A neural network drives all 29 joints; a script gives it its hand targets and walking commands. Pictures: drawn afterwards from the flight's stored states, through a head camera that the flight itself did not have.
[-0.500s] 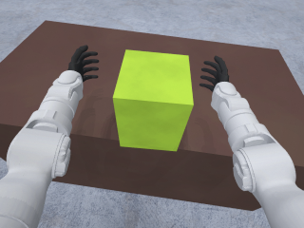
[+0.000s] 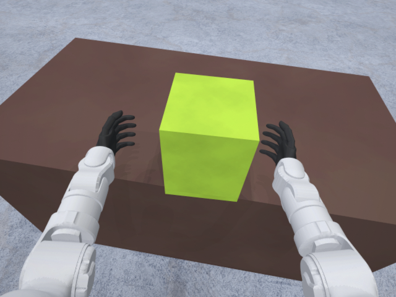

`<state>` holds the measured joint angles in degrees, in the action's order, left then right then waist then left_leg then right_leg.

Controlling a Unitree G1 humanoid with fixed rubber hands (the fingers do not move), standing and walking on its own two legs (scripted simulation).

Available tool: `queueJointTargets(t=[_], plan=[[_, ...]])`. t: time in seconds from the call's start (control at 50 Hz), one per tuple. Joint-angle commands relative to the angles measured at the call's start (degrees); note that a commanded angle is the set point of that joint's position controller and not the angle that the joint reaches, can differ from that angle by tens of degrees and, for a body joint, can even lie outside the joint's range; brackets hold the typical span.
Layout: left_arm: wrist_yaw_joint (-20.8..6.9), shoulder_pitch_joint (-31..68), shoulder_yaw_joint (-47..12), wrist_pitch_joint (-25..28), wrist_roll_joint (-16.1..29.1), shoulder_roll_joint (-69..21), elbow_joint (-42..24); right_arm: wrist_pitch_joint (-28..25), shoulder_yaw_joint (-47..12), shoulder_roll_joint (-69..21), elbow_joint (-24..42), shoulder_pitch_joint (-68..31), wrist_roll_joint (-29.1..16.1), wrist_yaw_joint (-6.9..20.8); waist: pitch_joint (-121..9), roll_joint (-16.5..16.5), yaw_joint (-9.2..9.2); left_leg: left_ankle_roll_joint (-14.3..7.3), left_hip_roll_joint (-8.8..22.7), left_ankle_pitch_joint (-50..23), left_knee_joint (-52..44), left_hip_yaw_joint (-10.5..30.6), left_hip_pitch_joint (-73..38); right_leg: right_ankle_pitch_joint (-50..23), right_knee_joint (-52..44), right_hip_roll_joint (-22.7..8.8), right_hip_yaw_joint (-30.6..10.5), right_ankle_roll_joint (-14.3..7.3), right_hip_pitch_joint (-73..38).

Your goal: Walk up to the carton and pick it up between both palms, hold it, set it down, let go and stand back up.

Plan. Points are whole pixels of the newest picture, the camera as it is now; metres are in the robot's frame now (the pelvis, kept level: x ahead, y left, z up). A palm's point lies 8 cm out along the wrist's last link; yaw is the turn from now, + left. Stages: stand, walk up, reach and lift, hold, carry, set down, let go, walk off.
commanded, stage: set down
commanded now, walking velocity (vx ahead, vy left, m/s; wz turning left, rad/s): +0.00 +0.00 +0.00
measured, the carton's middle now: (207, 139) +0.49 -0.01 +0.01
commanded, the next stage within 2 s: none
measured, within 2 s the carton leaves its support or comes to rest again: neither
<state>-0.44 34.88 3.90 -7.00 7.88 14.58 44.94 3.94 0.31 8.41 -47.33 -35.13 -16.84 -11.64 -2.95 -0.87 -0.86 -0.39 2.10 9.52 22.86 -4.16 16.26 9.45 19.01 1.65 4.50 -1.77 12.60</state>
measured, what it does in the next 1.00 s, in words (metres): stands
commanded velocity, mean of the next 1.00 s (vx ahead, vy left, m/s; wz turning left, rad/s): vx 0.00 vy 0.00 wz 0.00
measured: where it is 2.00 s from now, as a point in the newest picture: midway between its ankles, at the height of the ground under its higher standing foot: outside the picture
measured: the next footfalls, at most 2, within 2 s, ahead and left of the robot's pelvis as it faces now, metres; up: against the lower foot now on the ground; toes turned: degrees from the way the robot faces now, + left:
none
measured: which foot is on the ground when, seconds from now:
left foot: down 0.00-1.00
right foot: down 0.00-1.00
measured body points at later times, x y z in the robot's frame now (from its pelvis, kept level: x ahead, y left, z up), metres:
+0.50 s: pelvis +0.01 +0.00 +0.00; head +0.02 +0.01 +0.45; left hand +0.32 +0.22 +0.01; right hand +0.31 -0.19 +0.01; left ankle +0.02 +0.11 -0.75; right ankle +0.00 -0.10 -0.75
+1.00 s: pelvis +0.02 +0.00 +0.00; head +0.02 +0.02 +0.45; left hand +0.25 +0.23 -0.04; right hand +0.25 -0.19 -0.04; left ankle +0.02 +0.11 -0.75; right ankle +0.00 -0.10 -0.75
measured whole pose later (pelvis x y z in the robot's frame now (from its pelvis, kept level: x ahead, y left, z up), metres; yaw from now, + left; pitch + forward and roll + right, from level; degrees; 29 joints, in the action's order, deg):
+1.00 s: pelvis +0.02 +0.00 +0.00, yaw +0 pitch -1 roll +0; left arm -1.6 -3.7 -2.8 15.6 10.2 14.9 33.9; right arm -17.6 -0.9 4.8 -38.9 2.8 -9.4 -4.5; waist 0.0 -1.6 0.5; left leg -0.4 1.5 12.8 25.1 -4.0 11.8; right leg 13.8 22.9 0.9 4.5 -1.9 8.8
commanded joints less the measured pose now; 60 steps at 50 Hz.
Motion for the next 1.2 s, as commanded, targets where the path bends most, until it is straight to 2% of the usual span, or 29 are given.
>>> queueJointTargets(t=[0.0, 0.06, 0.08, 0.14, 0.24, 0.3, 0.4, 0.5, 0.6, 0.7, 0.76, 0.82, 0.84, 0.86, 0.9, 1.02, 1.04, 1.18], plan=[[0.06, 19.61, 1.59, 3.56, 0.01, 6.12, -13.73, -4.1, 1.96, 6.06, 16.21, -17.85, 1.74, 0.51, -21.9, 2.32, 0.19, 2.48, -2.42, -14.22, 0.16, 2.08, -15.76, -6.64, -1.88, 1.53, -2.22, 2.74, -2.9], [0.44, 17.67, 0.82, 4.89, 0.57, 6.06, -16.39, -4.68, 2.8, 4.79, 18.09, -14.21, 2.76, 1.03, -21.27, 2.99, 0.03, 2.25, -2.49, -12.05, -0.19, 2.02, -15.22, -4.82, -1.69, 1.26, -2.59, 2.51, -3.13], [0.66, 16.78, 0.45, 5.43, 0.69, 5.63, -17.31, -4.93, 3.58, 4.94, 18.9, -13.17, 3.31, 1.26, -21.46, 3.45, -0.33, 2.43, -2.3, -12.47, -0.23, 2.18, -15.32, -4.86, -1.56, 1.27, -2.65, 2.33, -2.71], [0.8, 12.99, 0.13, 6.82, 0.73, 5.58, -18.46, -5.96, 3.94, 4.95, 19.94, -9.52, 3.98, 1.94, -22.07, 4.13, 0.18, 2.61, -2.32, -14.52, 0.44, 2.23, -15.65, -6.48, -1.01, 1.04, -2.99, 2.15, -2.77], [-0.4, 3.28, 0.22, 10.23, -0.06, 4.72, -18.35, -8.8, 2.41, 3.65, 20.24, -0.38, 4.53, 2.54, -20.57, 2.68, 0.52, 2.43, -2.52, -18.0, 0.74, 2.63, -15.82, -10.61, -1.22, 0.6, -3.8, 2.11, -4.82], [-1.24, -0.56, 0.36, 12.9, 0.07, 5.13, -18.59, -11.11, 1.68, 3.23, 21.62, 2.3, 4.59, 2.74, -18.95, 1.55, 1.05, 2.18, -2.62, -17.31, 0.28, 2.49, -14.61, -10.31, -1.26, 0.37, -4.07, 2.14, -5.91], [-1.9, -10.27, -0.81, 16.91, 0.19, 4.15, -19.16, -14.9, 0.89, 2.33, 22.08, 11.63, 5.57, 3.92, -14.15, 2.36, 1.15, 2.41, -2.37, -18.25, -0.27, 3.22, -15.58, -9.01, -2.13, 0.12, -4.1, 1.26, -4.64], [-1.93, -13.16, -1.66, 21.69, 1.98, 5.44, -21.26, -18.51, 1.4, 2.24, 24.27, 14.86, 6.1, 4.74, -14.46, 2.53, 0.93, 2.26, -2.26, -16.37, 0.47, 3.38, -13.26, -7.98, -1.12, -0.5, -4.89, 0.75, -4.19], [-1.26, -17.41, -3.78, 26.29, 3.84, 5.79, -19.06, -21.38, 1.72, 1.37, 21.79, 18.84, 6.71, 5.68, -13.84, 3.12, 0.58, 2.43, -2.03, -14.08, 1.55, 3.85, -11.98, -5.97, 0.08, -1.29, -5.32, 0.23, -2.03], [-1.72, -23.04, -3.91, 28.7, 3.84, 6.92, -19.11, -24.32, -0.01, 0.87, 19.91, 24.18, 6.08, 5.66, -13.18, 2.41, 0.41, 2.18, -2.09, -14.92, 2.56, 3.93, -11.25, -8.85, 1.19, -1.65, -5.56, 0.44, -3.34], [-2.01, -25.51, -3.89, 28.3, 3.23, 6.53, -17.83, -25.16, -0.2, 0.64, 17.51, 25.77, 6.54, 5.81, -9.59, 2.27, 0.57, 2.18, -2.02, -13.47, 2.0, 3.71, -11.43, -6.49, 0.43, -1.74, -5.36, 0.26, -2.74], [-1.58, -25.83, -4.07, 27.41, 3.42, 6.74, -18.53, -25.32, 0.2, 0.91, 18.37, 25.41, 6.81, 6.22, -7.85, 2.16, 1.0, 2.03, -1.8, -10.95, 1.46, 3.63, -11.33, -3.2, 0.07, -1.75, -5.36, 0.07, -1.99], [-1.25, -25.09, -4.4, 27.33, 3.83, 6.99, -20.54, -25.38, 0.29, 0.92, 19.72, 25.23, 6.71, 6.41, -8.67, 2.43, 1.18, 2.05, -1.81, -10.84, 1.4, 3.72, -11.19, -3.36, 0.28, -1.79, -5.4, -0.1, -2.04], [-1.15, -26.88, -4.68, 26.73, 3.42, 6.47, -18.93, -25.07, -0.02, 0.9, 18.45, 26.49, 7.26, 6.64, -7.9, 2.18, 0.95, 2.06, -1.83, -10.0, 1.42, 3.64, -11.04, -2.69, 0.28, -1.87, -5.4, -0.13, -2.19], [-1.14, -28.45, -4.17, 25.7, 2.47, 6.61, -18.92, -24.68, -0.15, 0.75, 17.94, 28.04, 7.78, 7.02, -7.56, 2.38, 1.5, 1.96, -1.84, -10.15, 0.99, 3.51, -11.62, -2.88, 0.09, -1.92, -5.42, -0.18, -2.67], [-0.32, -30.59, -4.57, 21.78, 1.63, 5.97, -21.9, -23.28, 0.93, 2.16, 17.63, 30.67, 8.4, 7.96, -5.15, 3.98, 1.6, 2.44, -1.42, -11.54, -0.09, 3.35, -13.85, -3.02, -0.59, -1.55, -4.77, -0.78, -2.32], [-0.42, -32.89, -4.4, 20.64, 0.66, 5.54, -20.08, -22.73, 0.85, 2.11, 15.46, 32.65, 9.19, 8.11, -3.75, 3.85, 1.38, 2.54, -1.43, -11.87, -0.34, 3.32, -14.79, -2.94, -1.18, -1.45, -4.57, -0.88, -2.11], [0.05, -34.31, -3.39, 16.35, -0.27, 6.22, -25.39, -21.13, 1.08, 3.62, 19.44, 34.31, 9.88, 9.39, -4.96, 2.3, 2.12, 2.3, -1.55, -13.78, -1.02, 3.1, -16.09, -4.81, -1.72, -1.4, -4.72, -0.52, -3.33]])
